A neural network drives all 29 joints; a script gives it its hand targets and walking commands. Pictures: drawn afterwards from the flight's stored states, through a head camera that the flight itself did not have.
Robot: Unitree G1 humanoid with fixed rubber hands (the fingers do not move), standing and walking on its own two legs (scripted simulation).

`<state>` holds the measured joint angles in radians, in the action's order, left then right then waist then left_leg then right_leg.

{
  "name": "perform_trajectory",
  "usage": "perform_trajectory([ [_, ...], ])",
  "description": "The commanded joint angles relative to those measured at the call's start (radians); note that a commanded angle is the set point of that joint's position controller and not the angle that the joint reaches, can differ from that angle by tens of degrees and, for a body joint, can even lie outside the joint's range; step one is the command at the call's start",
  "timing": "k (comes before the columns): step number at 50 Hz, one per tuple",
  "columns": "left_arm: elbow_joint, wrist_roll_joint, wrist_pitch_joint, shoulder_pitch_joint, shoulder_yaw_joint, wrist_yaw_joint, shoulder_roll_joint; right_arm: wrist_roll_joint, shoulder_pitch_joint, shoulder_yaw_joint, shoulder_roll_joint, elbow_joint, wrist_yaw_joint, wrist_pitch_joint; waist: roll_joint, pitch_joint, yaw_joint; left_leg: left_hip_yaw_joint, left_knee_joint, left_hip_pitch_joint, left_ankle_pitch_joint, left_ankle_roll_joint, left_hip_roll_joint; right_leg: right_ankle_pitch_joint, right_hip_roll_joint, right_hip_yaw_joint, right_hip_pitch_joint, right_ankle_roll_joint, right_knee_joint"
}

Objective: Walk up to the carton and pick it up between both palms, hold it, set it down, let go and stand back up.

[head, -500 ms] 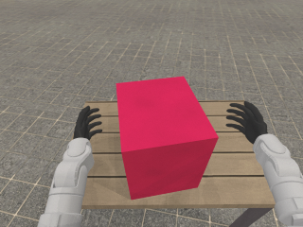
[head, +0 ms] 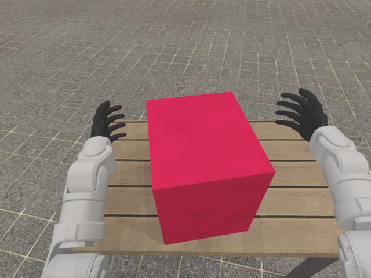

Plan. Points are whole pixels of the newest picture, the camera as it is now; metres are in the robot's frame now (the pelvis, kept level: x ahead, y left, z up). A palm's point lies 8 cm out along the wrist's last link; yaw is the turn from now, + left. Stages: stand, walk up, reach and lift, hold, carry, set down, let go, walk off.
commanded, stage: reach and lift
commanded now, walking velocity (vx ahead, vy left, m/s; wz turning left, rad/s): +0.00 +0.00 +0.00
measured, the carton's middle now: (198, 167) +0.44 -0.01 -0.04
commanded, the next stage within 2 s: none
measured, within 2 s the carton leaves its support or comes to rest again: neither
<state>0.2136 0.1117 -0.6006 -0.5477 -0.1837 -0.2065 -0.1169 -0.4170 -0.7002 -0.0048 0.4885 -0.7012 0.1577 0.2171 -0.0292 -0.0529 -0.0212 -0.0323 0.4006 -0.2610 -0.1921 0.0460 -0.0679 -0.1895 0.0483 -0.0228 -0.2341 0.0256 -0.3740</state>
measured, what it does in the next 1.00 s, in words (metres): stands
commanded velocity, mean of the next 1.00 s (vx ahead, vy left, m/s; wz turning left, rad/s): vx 0.00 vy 0.00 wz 0.00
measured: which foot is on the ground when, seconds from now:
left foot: down 0.00-1.00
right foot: down 0.00-1.00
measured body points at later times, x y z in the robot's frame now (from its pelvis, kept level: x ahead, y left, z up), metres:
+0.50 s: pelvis +0.00 +0.00 +0.00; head +0.02 +0.00 +0.45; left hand +0.40 +0.20 +0.11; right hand +0.44 -0.23 +0.14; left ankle +0.01 +0.16 -0.74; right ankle +0.00 -0.11 -0.74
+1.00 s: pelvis +0.00 -0.01 -0.01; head +0.08 -0.01 +0.44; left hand +0.40 +0.20 +0.02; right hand +0.45 -0.22 +0.05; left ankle +0.01 +0.16 -0.74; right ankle +0.00 -0.11 -0.74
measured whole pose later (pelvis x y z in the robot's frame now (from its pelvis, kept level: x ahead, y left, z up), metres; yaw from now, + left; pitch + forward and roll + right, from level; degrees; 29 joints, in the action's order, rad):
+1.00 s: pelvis +0.00 -0.01 -0.01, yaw +0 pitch +18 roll +0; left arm 0.97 0.10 0.20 -0.63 -0.11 -0.17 -0.09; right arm -0.40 -0.82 0.14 0.42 -1.23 0.15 -0.25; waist 0.00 -0.18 -0.08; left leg -0.03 0.41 -0.56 -0.16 0.06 -0.07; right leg -0.18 0.05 -0.02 -0.55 0.02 -0.42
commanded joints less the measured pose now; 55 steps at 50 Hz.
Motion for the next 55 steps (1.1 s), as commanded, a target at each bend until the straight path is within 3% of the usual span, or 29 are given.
perform_trajectory([
  [1, -0.03, 0.005, 0.032, -0.49, -0.004, 0.007, -0.154, -0.013, -0.609, 0.062, 0.253, 0.082, 0.006, -0.014, 0.106, -0.409, -0.131, 0.078, -0.063, 0.09, 0.224, -0.017, 0.074, 0.381, 0.014, 0.0, 0.127, -0.033, 0.025],
  [3, -0.022, -0.01, 0.029, -0.501, -0.014, 0.001, -0.156, -0.013, -0.606, 0.059, 0.249, 0.025, 0.005, -0.01, 0.076, -0.409, -0.135, 0.077, -0.059, 0.103, 0.265, -0.008, 0.077, 0.419, 0.021, 0.015, 0.137, -0.026, 0.018],
  [4, 0.01, -0.009, 0.027, -0.498, 0.005, 0.0, -0.14, -0.017, -0.611, 0.063, 0.255, -0.018, 0.005, -0.009, 0.064, -0.381, -0.134, 0.077, -0.057, 0.088, 0.238, -0.011, 0.08, 0.374, 0.019, 0.005, 0.109, -0.028, 0.022],
  [5, -0.019, -0.011, 0.035, -0.518, 0.003, 0.0, -0.144, -0.008, -0.6, 0.055, 0.246, -0.023, 0.004, -0.009, 0.065, -0.399, -0.116, 0.08, -0.06, 0.111, 0.237, -0.011, 0.077, 0.374, 0.019, 0.015, 0.11, -0.033, 0.031],
  [10, 0.044, -0.027, 0.054, -0.484, 0.011, 0.0, -0.1, 0.01, -0.575, 0.063, 0.22, -0.094, 0.015, -0.019, 0.029, -0.353, -0.118, 0.081, -0.067, 0.095, 0.242, -0.005, 0.077, 0.364, 0.014, 0.026, 0.09, -0.024, 0.03],
  [11, 0.063, -0.026, 0.065, -0.473, 0.002, 0.004, -0.11, 0.0, -0.593, 0.08, 0.209, -0.063, 0.015, -0.029, 0.059, -0.361, -0.138, 0.081, -0.06, 0.091, 0.239, -0.014, 0.079, 0.361, 0.02, 0.014, 0.091, -0.028, 0.033],
  [14, 0.006, -0.026, 0.112, -0.459, 0.011, 0.009, -0.089, 0.033, -0.584, 0.056, 0.201, -0.023, 0.007, -0.066, 0.062, -0.431, -0.122, 0.088, -0.045, 0.075, 0.291, -0.007, 0.083, 0.485, 0.022, 0.019, 0.138, -0.031, 0.004],
  [15, 0.008, -0.024, 0.132, -0.478, 0.02, 0.006, -0.097, 0.025, -0.579, 0.051, 0.194, -0.021, 0.006, -0.074, 0.058, -0.446, -0.11, 0.083, -0.038, 0.08, 0.289, -0.003, 0.077, 0.476, 0.025, 0.025, 0.124, -0.033, -0.003],
  [16, 0.085, -0.023, 0.139, -0.474, 0.023, 0.009, -0.09, 0.019, -0.564, 0.078, 0.177, -0.059, 0.016, -0.07, 0.062, -0.405, -0.125, 0.084, -0.051, 0.043, 0.245, -0.014, 0.079, 0.415, 0.021, 0.024, 0.115, -0.037, 0.002],
  [17, 0.087, -0.024, 0.152, -0.428, 0.02, 0.015, -0.076, 0.027, -0.542, 0.085, 0.173, -0.058, 0.02, -0.079, 0.076, -0.41, -0.129, 0.086, -0.051, 0.056, 0.261, -0.017, 0.074, 0.415, 0.02, 0.023, 0.109, -0.037, 0.008],
  [18, 0.083, -0.033, 0.176, -0.452, 0.016, 0.017, -0.078, 0.032, -0.543, 0.072, 0.173, -0.056, 0.019, -0.094, 0.068, -0.424, -0.121, 0.091, -0.047, 0.049, 0.269, -0.014, 0.075, 0.437, 0.023, 0.025, 0.115, -0.034, -0.001],
  [20, 0.14, -0.051, 0.215, -0.433, 0.005, 0.014, -0.075, 0.033, -0.534, 0.084, 0.151, -0.087, 0.023, -0.113, 0.063, -0.414, -0.148, 0.094, -0.049, 0.023, 0.251, -0.016, 0.077, 0.401, 0.02, 0.022, 0.102, -0.034, -0.004],
  [25, 0.229, -0.032, 0.327, -0.418, 0.022, 0.027, -0.048, 0.053, -0.501, 0.088, 0.135, -0.172, 0.03, -0.178, 0.083, -0.416, -0.125, 0.09, -0.028, 0.019, 0.245, -0.008, 0.071, 0.347, 0.026, 0.024, 0.051, -0.033, -0.005],
  [27, 0.243, -0.024, 0.387, -0.456, 0.035, 0.024, -0.047, 0.053, -0.5, 0.073, 0.124, -0.192, 0.036, -0.214, 0.053, -0.482, -0.114, 0.092, -0.011, 0.005, 0.235, -0.007, 0.068, 0.335, 0.023, 0.027, 0.029, -0.035, -0.02],
  [29, 0.311, -0.018, 0.44, -0.438, 0.048, 0.021, -0.032, 0.058, -0.514, 0.088, 0.119, -0.213, 0.041, -0.253, 0.055, -0.491, -0.133, 0.087, -0.004, 0.013, 0.224, -0.006, 0.064, 0.258, 0.029, 0.024, -0.016, -0.026, -0.008],
  [31, 0.318, -0.015, 0.505, -0.436, 0.035, 0.02, -0.043, 0.048, -0.53, 0.11, 0.106, -0.184, 0.033, -0.3, 0.083, -0.553, -0.155, 0.107, 0.013, -0.037, 0.264, -0.015, 0.068, 0.371, 0.019, 0.017, 0.035, -0.035, -0.034],
  [32, 0.379, -0.025, 0.523, -0.398, 0.018, 0.025, -0.043, 0.034, -0.518, 0.135, 0.099, -0.217, 0.029, -0.31, 0.097, -0.535, -0.161, 0.101, 0.016, -0.075, 0.267, -0.01, 0.069, 0.401, 0.019, 0.008, 0.052, -0.037, -0.047],
  [34, 0.47, -0.028, 0.574, -0.398, 0.042, 0.041, -0.037, 0.027, -0.492, 0.149, 0.071, -0.293, 0.026, -0.332, 0.1, -0.514, -0.148, 0.1, 0.017, -0.113, 0.256, -0.017, 0.066, 0.389, 0.015, 0.002, 0.047, -0.038, -0.053],
  [37, 0.494, -0.027, 0.673, -0.387, 0.031, 0.045, -0.033, 0.017, -0.492, 0.18, 0.057, -0.316, 0.029, -0.398, 0.108, -0.558, -0.182, 0.105, 0.04, -0.12, 0.294, -0.019, 0.059, 0.391, 0.021, 0.004, 0.026, -0.039, -0.066],
  [40, 0.544, -0.006, 0.751, -0.389, 0.055, 0.051, -0.025, 0.01, -0.498, 0.188, 0.051, -0.346, 0.018, -0.448, 0.1, -0.61, -0.158, 0.108, 0.071, -0.134, 0.341, -0.005, 0.061, 0.467, 0.015, 0.002, 0.017, -0.042, -0.089],
  [41, 0.534, -0.011, 0.772, -0.371, 0.065, 0.05, -0.018, 0.011, -0.486, 0.168, 0.055, -0.366, 0.008, -0.469, 0.068, -0.659, -0.149, 0.103, 0.075, -0.109, 0.389, 0.005, 0.063, 0.499, 0.019, 0.003, 0.018, -0.036, -0.086],
  [42, 0.601, -0.026, 0.794, -0.371, 0.069, 0.049, -0.015, 0.013, -0.479, 0.186, 0.041, -0.418, 0.004, -0.477, 0.051, -0.624, -0.153, 0.106, 0.08, -0.115, 0.36, 0.01, 0.059, 0.446, 0.018, 0.006, -0.023, -0.033, -0.081],
  [44, 0.654, -0.015, 0.833, -0.346, 0.068, 0.055, -0.008, 0.001, -0.475, 0.209, 0.022, -0.413, 0.001, -0.508, 0.09, -0.615, -0.165, 0.104, 0.092, -0.138, 0.365, 0.0, 0.057, 0.461, 0.014, 0.005, -0.027, -0.043, -0.094],
  [45, 0.646, -0.031, 0.854, -0.348, 0.062, 0.053, -0.001, 0.006, -0.478, 0.206, 0.028, -0.442, -0.004, -0.522, 0.066, -0.613, -0.17, 0.107, 0.092, -0.119, 0.395, 0.01, 0.058, 0.489, 0.015, 0.009, -0.029, -0.045, -0.101],
  [46, 0.638, -0.026, 0.869, -0.355, 0.065, 0.052, -0.002, 0.015, -0.488, 0.193, 0.029, -0.443, -0.013, -0.532, 0.078, -0.639, -0.152, 0.105, 0.101, -0.118, 0.407, 0.015, 0.056, 0.483, 0.02, 0.009, -0.033, -0.041, -0.099],
  [47, 0.657, -0.018, 0.88, -0.358, 0.065, 0.048, -0.011, 0.002, -0.498, 0.211, 0.026, -0.45, -0.013, -0.546, 0.087, -0.674, -0.174, 0.111, 0.11, -0.153, 0.415, 0.014, 0.053, 0.498, 0.019, 0.01, -0.031, -0.048, -0.114],
  [53, 0.683, -0.002, 0.944, -0.366, 0.067, 0.038, 0.0, 0.02, -0.528, 0.192, 0.027, -0.425, -0.042, -0.609, 0.111, -0.788, -0.17, 0.105, 0.149, -0.151, 0.481, 0.021, 0.049, 0.561, 0.029, 0.018, -0.069, -0.051, -0.141],
  [54, 0.69, -0.002, 0.94, -0.365, 0.075, 0.041, 0.019, 0.018, -0.497, 0.199, 0.023, -0.482, -0.044, -0.606, 0.084, -0.754, -0.146, 0.113, 0.145, -0.128, 0.466, 0.028, 0.049, 0.535, 0.03, 0.021, -0.08, -0.046, -0.13],
  [55, 0.706, -0.005, 0.941, -0.346, 0.083, 0.042, 0.019, 0.011, -0.483, 0.206, 0.017, -0.498, -0.044, -0.597, 0.084, -0.735, -0.154, 0.107, 0.142, -0.127, 0.456, 0.024, 0.044, 0.509, 0.028, 0.014, -0.103, -0.044, -0.124],
])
